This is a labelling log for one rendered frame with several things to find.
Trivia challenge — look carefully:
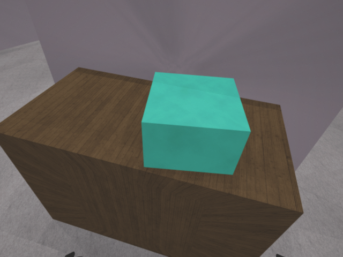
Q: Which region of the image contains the carton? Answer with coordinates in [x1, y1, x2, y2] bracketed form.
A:
[141, 72, 251, 175]

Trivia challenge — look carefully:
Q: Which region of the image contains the pedestal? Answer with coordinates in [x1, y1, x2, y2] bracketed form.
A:
[0, 67, 304, 257]

